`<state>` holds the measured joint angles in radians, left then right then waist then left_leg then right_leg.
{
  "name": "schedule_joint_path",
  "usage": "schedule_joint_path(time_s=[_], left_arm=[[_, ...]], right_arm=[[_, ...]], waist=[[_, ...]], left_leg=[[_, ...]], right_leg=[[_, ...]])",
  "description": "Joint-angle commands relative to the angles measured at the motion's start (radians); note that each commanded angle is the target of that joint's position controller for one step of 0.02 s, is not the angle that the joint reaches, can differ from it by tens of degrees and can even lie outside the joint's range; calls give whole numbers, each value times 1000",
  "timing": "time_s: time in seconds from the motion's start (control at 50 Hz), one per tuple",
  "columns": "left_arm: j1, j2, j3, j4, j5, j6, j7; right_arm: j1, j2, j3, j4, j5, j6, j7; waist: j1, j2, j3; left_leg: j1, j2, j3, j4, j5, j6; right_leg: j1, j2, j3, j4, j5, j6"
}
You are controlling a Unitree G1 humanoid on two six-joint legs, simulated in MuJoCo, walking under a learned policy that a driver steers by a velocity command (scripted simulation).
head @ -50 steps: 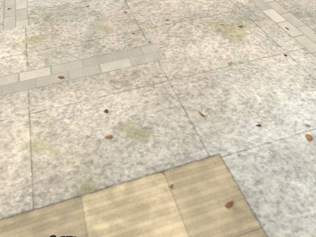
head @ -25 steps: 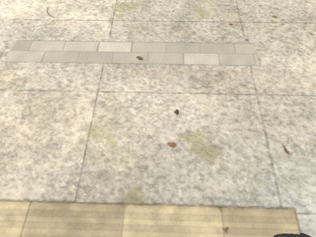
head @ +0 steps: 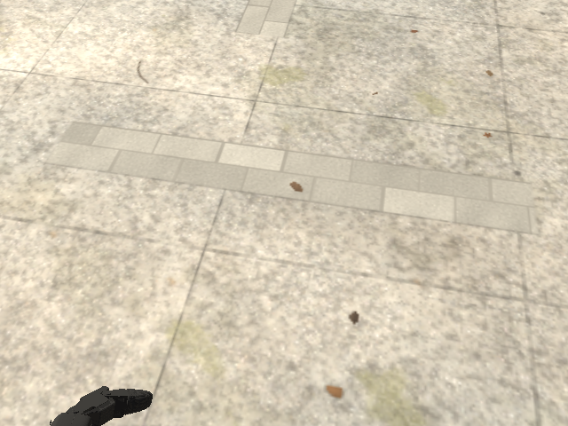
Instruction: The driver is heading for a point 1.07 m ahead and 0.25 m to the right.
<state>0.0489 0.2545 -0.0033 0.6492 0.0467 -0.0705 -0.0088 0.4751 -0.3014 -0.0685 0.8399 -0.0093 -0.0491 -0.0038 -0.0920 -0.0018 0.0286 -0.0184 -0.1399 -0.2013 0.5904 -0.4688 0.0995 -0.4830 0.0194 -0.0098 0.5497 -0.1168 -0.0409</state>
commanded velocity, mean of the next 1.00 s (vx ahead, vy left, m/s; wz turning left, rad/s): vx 0.50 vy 0.00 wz -0.41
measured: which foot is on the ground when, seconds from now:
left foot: down 0.00-0.00, up 0.02-0.46, down 0.48-1.00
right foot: down 0.00-0.48, up 0.50-0.96, down 0.98-1.00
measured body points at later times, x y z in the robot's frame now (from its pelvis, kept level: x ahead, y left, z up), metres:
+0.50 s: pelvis +0.27 -0.01 +0.01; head +0.30 +0.00 +0.46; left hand +0.28 +0.27 -0.13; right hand +0.46 -0.26 -0.06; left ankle +0.38 +0.08 -0.72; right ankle +0.12 -0.10 -0.71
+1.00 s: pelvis +0.50 -0.11 +0.00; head +0.53 -0.13 +0.45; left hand +0.81 -0.03 -0.08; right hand +0.33 -0.32 -0.14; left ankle +0.39 +0.08 -0.71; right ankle +0.56 -0.22 -0.72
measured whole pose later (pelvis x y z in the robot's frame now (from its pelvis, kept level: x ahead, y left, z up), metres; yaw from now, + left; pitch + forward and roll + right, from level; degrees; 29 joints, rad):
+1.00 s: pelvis +0.50 -0.11 +0.00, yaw -30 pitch +2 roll +1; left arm 0.01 0.25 0.04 0.67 0.06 -0.02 -0.07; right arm 0.44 -0.25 -0.04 0.90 -0.02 -0.06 -0.02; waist -0.07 0.00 0.05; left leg 0.04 0.09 0.27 0.54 -0.47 -0.02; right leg -0.48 0.03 -0.09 0.58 -0.14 -0.14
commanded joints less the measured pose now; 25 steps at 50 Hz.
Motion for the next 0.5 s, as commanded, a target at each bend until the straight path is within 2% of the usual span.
schedule_joint_path(time_s=[0.02, 0.04, 0.06, 0.08, 0.12, 0.14, 0.18, 0.22, 0.26, 0.36, 0.4, 0.44, 0.46, 0.48, 0.5], left_arm=[[414, 271, 99, 60, -10, 4, 15], [309, 199, 88, 47, -29, 12, 8], [245, 141, 76, 42, -36, 11, 1], [231, 115, 67, 55, -31, 9, -4], [250, 104, 63, 87, -36, -1, -8], [272, 109, 66, 100, -39, -7, -10], [307, 126, 74, 122, -44, -11, -8], [337, 135, 80, 137, -46, -6, -3], [368, 134, 84, 149, -48, -1, -3], [445, 158, 98, 168, -38, 6, 1], [432, 169, 104, 163, -33, 11, 7], [390, 184, 109, 153, -33, 14, 10], [385, 172, 107, 151, -39, 9, 6], [370, 117, 92, 121, -51, -1, 0], [456, 42, 76, 93, -75, 2, 3]], right_arm=[[125, -64, -3, -63, 4, -25, 5], [29, -94, -6, -66, -24, -19, 5], [-75, -94, -1, -87, -34, -21, 14], [-127, -81, 3, -104, -35, -21, 20], [-123, -59, 13, -107, -49, -5, 28], [-120, -49, 17, -108, -49, -2, 30], [-158, -35, 26, -121, -48, 2, 32], [-260, -25, 36, -154, -44, 4, 31], [-360, -13, 46, -183, -38, 2, 33], [-506, -15, 55, -228, -19, -9, 30], [-496, -28, 51, -233, -16, -18, 25], [-387, -49, 39, -202, -16, -29, 14], [-285, -84, 25, -172, -25, -42, 1], [-130, -163, 4, -163, -46, -50, -18], [-98, -241, -16, -166, -55, -34, -26]], waist=[[149, -257, -365], [116, -105, -164], [116, -25, -76], [100, -25, -27], [69, -78, -20], [65, -88, -33], [66, -86, -31], [85, -84, 2], [113, -82, 17], [165, -75, 0], [148, -80, -7], [89, -75, -36], [43, -26, -92], [-23, 89, -222], [10, 280, -303]], left_leg=[[-532, -23, 81, 682, -52, -32], [-624, 57, 67, 722, 32, -27], [-619, 102, 92, 672, 113, -29], [-606, 137, 113, 611, 143, -32], [-544, 167, 136, 525, 154, -57], [-531, 166, 150, 501, 156, -68], [-546, 175, 169, 434, 172, -91], [-581, 187, 185, 329, 234, -114], [-571, 185, 194, 208, 327, -128], [-508, 147, 197, 46, 403, -134], [-438, 134, 184, -10, 360, -119], [-254, 107, 188, -102, 314, -95], [-86, 136, 161, -150, 308, -68], [120, 349, -45, -197, 120, -12], [304, 583, -434, -303, -31, 81]], right_leg=[[761, -428, 857, -247, -213, -257], [615, -382, 755, -275, -320, -249], [496, -332, 605, -283, -259, -230], [417, -274, 499, -298, -127, -205], [343, -199, 392, -313, 58, -184], [338, -184, 368, -315, 141, -192], [322, -170, 334, -334, 183, -210], [301, -157, 318, -365, 152, -214], [289, -134, 301, -371, 135, -195], [342, -141, 332, -293, 227, -167], [348, -153, 367, -245, 247, -147], [308, -133, 383, -149, 271, -117], [259, -78, 347, -8, 270, -93], [159, -20, 260, 247, 101, -64], [-108, 118, 119, 487, -417, -36]])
